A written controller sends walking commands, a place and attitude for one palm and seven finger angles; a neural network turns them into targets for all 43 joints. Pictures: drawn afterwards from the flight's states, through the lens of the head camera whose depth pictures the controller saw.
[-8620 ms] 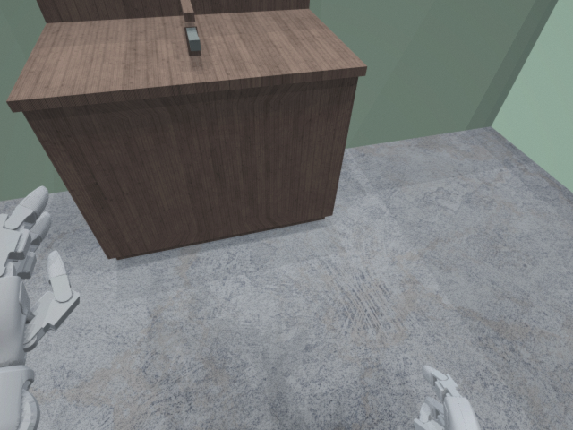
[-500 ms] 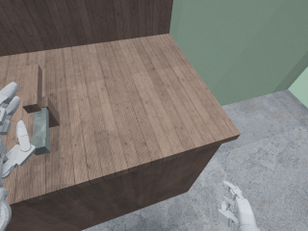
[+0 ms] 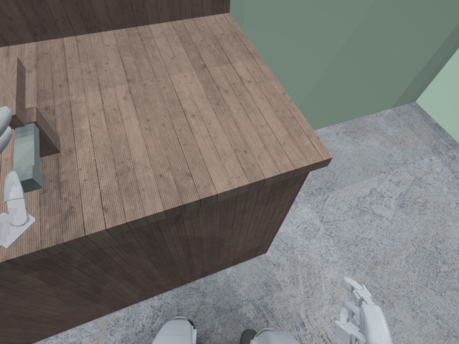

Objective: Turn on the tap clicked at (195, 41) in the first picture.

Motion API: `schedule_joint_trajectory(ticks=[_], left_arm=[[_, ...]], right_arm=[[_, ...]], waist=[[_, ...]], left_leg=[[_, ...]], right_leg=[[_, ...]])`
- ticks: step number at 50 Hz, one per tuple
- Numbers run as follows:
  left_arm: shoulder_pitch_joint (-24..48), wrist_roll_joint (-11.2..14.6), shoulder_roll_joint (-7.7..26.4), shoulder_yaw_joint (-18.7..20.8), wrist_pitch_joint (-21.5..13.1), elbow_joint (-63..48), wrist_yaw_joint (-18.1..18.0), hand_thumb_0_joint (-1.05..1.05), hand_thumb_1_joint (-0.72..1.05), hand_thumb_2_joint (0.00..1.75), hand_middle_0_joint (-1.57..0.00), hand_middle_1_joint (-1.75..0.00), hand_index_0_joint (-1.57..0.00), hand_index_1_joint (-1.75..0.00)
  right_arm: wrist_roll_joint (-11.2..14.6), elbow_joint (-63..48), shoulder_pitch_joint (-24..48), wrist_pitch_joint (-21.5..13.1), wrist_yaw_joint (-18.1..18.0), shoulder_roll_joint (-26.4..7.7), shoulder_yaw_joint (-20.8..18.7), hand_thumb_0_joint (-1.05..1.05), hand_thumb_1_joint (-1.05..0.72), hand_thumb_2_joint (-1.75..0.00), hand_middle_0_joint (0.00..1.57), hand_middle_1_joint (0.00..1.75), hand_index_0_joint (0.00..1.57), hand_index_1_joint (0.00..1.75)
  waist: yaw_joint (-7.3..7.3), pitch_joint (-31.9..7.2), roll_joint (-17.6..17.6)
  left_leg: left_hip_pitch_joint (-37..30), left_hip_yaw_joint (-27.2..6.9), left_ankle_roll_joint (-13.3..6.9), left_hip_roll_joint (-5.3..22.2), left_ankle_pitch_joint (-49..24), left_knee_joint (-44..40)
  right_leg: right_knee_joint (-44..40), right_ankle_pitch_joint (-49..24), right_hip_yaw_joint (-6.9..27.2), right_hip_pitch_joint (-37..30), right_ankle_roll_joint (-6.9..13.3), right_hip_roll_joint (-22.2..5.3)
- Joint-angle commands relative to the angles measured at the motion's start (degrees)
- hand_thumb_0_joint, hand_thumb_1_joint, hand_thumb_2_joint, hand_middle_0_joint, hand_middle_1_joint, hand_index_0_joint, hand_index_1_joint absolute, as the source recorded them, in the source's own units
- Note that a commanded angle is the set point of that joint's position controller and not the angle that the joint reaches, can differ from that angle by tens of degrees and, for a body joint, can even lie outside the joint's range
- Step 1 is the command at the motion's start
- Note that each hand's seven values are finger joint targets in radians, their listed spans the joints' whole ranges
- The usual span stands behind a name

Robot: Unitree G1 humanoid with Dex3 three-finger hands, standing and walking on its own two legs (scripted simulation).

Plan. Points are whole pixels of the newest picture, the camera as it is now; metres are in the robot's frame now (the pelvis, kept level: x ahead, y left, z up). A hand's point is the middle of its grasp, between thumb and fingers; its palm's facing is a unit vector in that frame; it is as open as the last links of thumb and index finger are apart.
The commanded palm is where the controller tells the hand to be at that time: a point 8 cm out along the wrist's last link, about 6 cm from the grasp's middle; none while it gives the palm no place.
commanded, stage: shuffle to correct the standing spot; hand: left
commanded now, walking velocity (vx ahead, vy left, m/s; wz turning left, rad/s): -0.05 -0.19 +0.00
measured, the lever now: (27, 179) +0.31 +0.32 +0.11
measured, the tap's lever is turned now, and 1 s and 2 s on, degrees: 0 0 0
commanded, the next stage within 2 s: come to a stop and stand still in 0.38 s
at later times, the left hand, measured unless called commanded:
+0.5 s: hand (64, 224) +0.22 +0.20 +0.18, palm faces +0.32 -0.85 -0.42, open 7.4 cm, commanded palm +0.16 +0.24 +0.19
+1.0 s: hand (86, 233) +0.21 +0.18 +0.18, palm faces +0.41 -0.81 -0.42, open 7.4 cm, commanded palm +0.15 +0.22 +0.19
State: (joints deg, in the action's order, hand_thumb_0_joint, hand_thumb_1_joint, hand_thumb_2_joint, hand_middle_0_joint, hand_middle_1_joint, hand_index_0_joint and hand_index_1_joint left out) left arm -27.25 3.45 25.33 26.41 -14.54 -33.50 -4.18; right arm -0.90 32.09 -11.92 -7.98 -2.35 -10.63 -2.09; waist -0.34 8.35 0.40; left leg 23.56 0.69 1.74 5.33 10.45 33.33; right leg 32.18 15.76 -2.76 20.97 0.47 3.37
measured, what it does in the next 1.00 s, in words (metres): steps on the spot: left foot, then right foot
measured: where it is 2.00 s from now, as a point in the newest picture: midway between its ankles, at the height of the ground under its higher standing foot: outside the picture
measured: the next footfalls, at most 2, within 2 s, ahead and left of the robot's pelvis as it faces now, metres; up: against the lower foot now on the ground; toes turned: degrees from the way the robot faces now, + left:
left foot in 0.22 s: +0.03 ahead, +0.04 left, +0.00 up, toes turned +3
right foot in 0.54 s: +0.05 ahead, -0.18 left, +0.00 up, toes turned +0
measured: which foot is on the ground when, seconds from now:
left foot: down 0.00-0.04, up 0.06-0.20, down 0.22-1.00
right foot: down 0.00-0.22, up 0.24-0.52, down 0.54-1.00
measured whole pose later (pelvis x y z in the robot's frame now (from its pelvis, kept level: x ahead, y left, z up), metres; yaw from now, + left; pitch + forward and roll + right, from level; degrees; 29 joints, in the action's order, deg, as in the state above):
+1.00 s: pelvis +0.00 -0.07 +0.01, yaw +2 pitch -1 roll -2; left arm -28.1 2.6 21.5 21.8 -11.3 -32.1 -8.5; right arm 1.6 33.7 -11.2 -5.6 -1.2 -11.5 -1.0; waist 1.1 5.1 -1.2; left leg 14.0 0.3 -0.7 1.2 18.5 33.2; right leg 28.2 14.4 -5.8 13.1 0.7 -0.3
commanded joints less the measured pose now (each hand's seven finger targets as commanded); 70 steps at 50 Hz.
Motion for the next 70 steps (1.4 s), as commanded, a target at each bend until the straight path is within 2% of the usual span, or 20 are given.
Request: schedule_joint_trajectory(ticks=[1,4,9,11,13,19,24,27,29,32,37,41,45,48,54,55,56,59,66,70], left_arm=[[0.1,0.5,9.0,5.7,-0.9,-12.6,-1.0,0.00,0.90,0.90,-0.20,-0.30,-0.20,-0.30],[0.2,0.9,8.7,4.7,1.7,-12.2,-2.7,0.00,0.90,0.90,-0.20,-0.30,-0.20,-0.30],[2.1,1.0,8.4,4.4,1.9,-10.5,-3.5,0.00,0.90,0.90,-0.20,-0.30,-0.20,-0.30],[4.8,1.1,7.1,3.0,0.7,-12.3,-3.1,0.00,0.90,0.90,-0.20,-0.30,-0.20,-0.30],[7.3,0.0,7.5,2.7,0.8,-12.6,-1.6,0.00,0.90,0.90,-0.20,-0.30,-0.20,-0.30],[4.5,-1.1,4.2,0.5,1.5,-17.1,-1.4,0.00,0.90,0.90,-0.20,-0.30,-0.20,-0.30],[3.8,-0.7,7.1,3.8,1.7,-12.2,-1.7,0.00,0.90,0.90,-0.20,-0.30,-0.20,-0.30],[3.1,-0.2,8.6,5.3,0.8,-9.8,-2.5,0.00,0.90,0.90,-0.20,-0.30,-0.20,-0.30],[-0.4,0.8,7.8,4.6,1.7,-8.8,-3.6,0.00,0.90,0.90,-0.20,-0.30,-0.20,-0.30],[-2.6,0.7,7.7,4.6,1.1,-11.4,-5.4,0.00,0.90,0.90,-0.20,-0.30,-0.20,-0.30],[-0.4,0.0,7.8,4.4,-0.5,-13.7,-7.1,0.00,0.90,0.90,-0.20,-0.30,-0.20,-0.30],[1.1,-1.6,6.9,2.5,-0.8,-13.9,-6.4,0.00,0.90,0.90,-0.20,-0.30,-0.20,-0.30],[-0.1,-1.5,4.2,0.9,0.2,-8.6,-5.5,0.00,0.90,0.90,-0.20,-0.30,-0.20,-0.30],[-1.2,0.0,4.8,1.9,0.9,-6.2,-5.4,0.00,0.90,0.90,-0.20,-0.30,-0.20,-0.30],[4.6,-0.8,5.6,0.9,0.9,-9.9,-5.8,0.00,0.90,0.90,-0.20,-0.30,-0.20,-0.30],[57.3,-8.5,48.3,32.8,-4.5,-15.3,-4.8,0.00,0.90,0.90,-0.20,-0.30,-0.20,-0.30],[26.6,-3.7,15.6,11.0,-1.7,14.3,-2.0,0.00,0.90,0.90,-0.20,-0.30,-0.20,-0.30],[14.2,-0.7,-0.9,-5.9,-3.7,1.8,-1.5,0.00,0.90,0.90,-0.20,-0.30,-0.20,-0.30],[4.8,-0.2,7.5,3.3,-3.2,-4.1,-3.2,0.00,0.90,0.90,-0.20,-0.30,-0.20,-0.30],[9.8,0.3,8.0,4.3,-3.7,-2.9,-3.0,0.00,0.90,0.90,-0.20,-0.30,-0.20,-0.30]], right_arm=[[1.4,-10.0,2.7,-2.4,0.7,-8.0,-3.0,0.00,-0.90,-0.90,0.20,0.30,0.20,0.30],[1.1,-6.9,2.2,-2.4,0.5,-7.4,-2.4,0.00,-0.90,-0.90,0.20,0.30,0.20,0.30],[0.7,-5.6,2.4,-2.9,-1.2,-6.1,-0.9,0.00,-0.90,-0.90,0.20,0.30,0.20,0.30],[0.9,-7.0,1.9,-3.1,-1.4,-8.5,-2.3,0.00,-0.90,-0.90,0.20,0.30,0.20,0.30],[-0.2,-6.5,2.4,-2.8,-0.4,-7.0,-2.5,0.00,-0.90,-0.90,0.20,0.30,0.20,0.30],[1.0,-7.9,1.8,-1.8,2.7,-8.4,-3.7,0.00,-0.90,-0.90,0.20,0.30,0.20,0.30],[1.5,-8.5,1.4,-1.3,2.1,-8.0,-2.7,0.00,-0.90,-0.90,0.20,0.30,0.20,0.30],[2.5,-8.4,1.6,-1.3,2.2,-6.7,-1.7,0.00,-0.90,-0.90,0.20,0.30,0.20,0.30],[3.6,-8.4,0.9,-1.6,1.8,-6.3,-2.5,0.00,-0.90,-0.90,0.20,0.30,0.20,0.30],[2.8,-6.8,4.0,-0.3,0.9,-5.3,-0.4,0.00,-0.90,-0.90,0.20,0.30,0.20,0.30],[2.2,-6.0,5.0,-1.3,-0.8,-6.5,-1.7,0.00,-0.90,-0.90,0.20,0.30,0.20,0.30],[1.6,-6.2,5.0,-1.7,0.0,-7.2,-1.2,0.00,-0.90,-0.90,0.20,0.30,0.20,0.30],[2.9,-6.3,3.6,-1.4,0.9,-8.2,-1.6,0.00,-0.90,-0.90,0.20,0.30,0.20,0.30],[3.0,-6.7,2.5,-0.2,0.9,-7.8,-1.9,0.00,-0.90,-0.90,0.20,0.30,0.20,0.30],[2.0,-6.5,6.0,0.3,-0.4,-7.3,-0.2,0.00,-0.90,-0.90,0.20,0.30,0.20,0.30],[-1.5,-4.0,-2.2,-3.6,-0.6,-7.9,-1.2,0.00,-0.90,-0.90,0.20,0.30,0.20,0.30],[0.1,-1.8,0.6,-3.9,0.3,-2.5,0.9,0.00,-0.90,-0.90,0.20,0.30,0.20,0.30],[2.1,-5.8,2.9,-5.9,2.0,-6.9,-0.7,0.00,-0.90,-0.90,0.20,0.30,0.20,0.30],[1.7,-8.8,4.7,-3.8,2.3,-8.0,-0.5,0.00,-0.90,-0.90,0.20,0.30,0.20,0.30],[1.7,-8.9,5.3,-3.4,0.5,-7.7,0.0,0.00,-0.90,-0.90,0.20,0.30,0.20,0.30]], waist=[[-1.23,-12.5,1.9],[-0.55,-11.9,8.9],[0.41,-11.2,2.1],[-0.36,-10.4,-12.6],[0.61,-8.8,-13.3],[-0.46,-11.6,-13.7],[0.97,-10.6,-14.6],[1.21,-13.3,-3.8],[1.42,-16.2,11.2],[0.88,-13.6,7.0],[0.36,-15.5,2.6],[0.35,-13.1,-16.5],[0.56,-13.4,-3.4],[1.33,-13.1,6.4],[0.59,-11.1,-5.3],[-4.26,-7.1,6.7],[-1.84,-17.2,9.0],[-1.41,-20.5,-10.9],[-1.82,-15.6,-1.3],[-1.35,-12.1,-5.4]], left_leg=[[5.7,0.5,-2.4,-0.4,22.6,4.8],[-2.2,0.6,-0.4,-5.5,17.4,30.2],[-13.5,4.9,-2.0,-3.9,8.0,-9.4],[-19.7,-14.5,-8.0,13.2,-7.2,-17.6],[-13.1,-21.7,-11.1,18.2,-8.6,-18.8],[-21.7,-6.5,-7.0,11.7,-20.9,-10.2],[-15.7,-6.1,-5.4,9.7,-16.2,-6.2],[-6.9,-0.5,-3.3,2.2,-1.1,3.8],[-2.5,1.1,-0.7,-5.7,13.2,11.8],[0.6,-1.5,-1.6,-3.4,15.1,12.1],[-13.3,0.2,-3.2,-2.0,-4.8,-11.1],[-19.7,-10.5,-6.8,6.5,-28.9,-10.5],[-10.8,-6.0,-4.0,2.2,-17.9,-3.1],[-7.2,-2.1,-2.2,-3.6,1.6,1.2],[-12.1,-6.8,-4.7,1.7,-3.7,-11.1],[-1.5,-0.5,-4.0,0.3,-9.3,1.0],[-7.5,0.0,-2.3,-6.7,-6.3,0.3],[-17.7,-0.4,-2.5,-2.3,-18.8,-9.4],[-7.0,-4.4,-2.5,0.8,-10.7,-12.6],[-4.2,-4.5,-3.2,0.7,2.5,-15.7]], right_leg=[[-11.0,10.1,10.2,-9.1,3.5,-8.7],[-21.7,21.7,24.5,6.3,12.6,-20.9],[-9.0,5.2,9.6,0.4,6.0,-11.3],[10.8,7.1,3.0,6.9,-0.1,-2.3],[29.4,9.4,6.5,9.0,-1.4,-2.3],[17.2,5.0,0.4,8.0,0.0,-2.8],[-7.2,-0.3,-3.3,-6.4,-0.2,-2.0],[-14.0,-15.6,1.0,-19.1,1.2,-7.8],[-13.3,-21.4,16.4,-18.7,7.5,-18.1],[-12.3,-16.8,16.8,-16.0,10.2,-22.2],[-3.1,-21.3,7.1,-15.4,3.8,-15.5],[2.4,4.9,-0.1,-4.4,0.2,-6.4],[-9.9,-15.6,1.0,-17.2,2.2,-7.8],[-11.6,-15.5,12.1,-13.8,6.8,-16.6],[-7.5,-7.2,4.1,-10.3,1.7,-8.5],[-12.3,-19.5,8.6,-8.7,0.4,-9.2],[-8.3,-31.3,11.8,-14.7,6.7,-13.6],[-4.1,-28.1,7.7,-18.3,2.2,-10.2],[-3.8,-11.9,1.4,-17.4,0.4,-6.4],[-4.9,-6.3,2.0,-16.1,0.3,-6.5]])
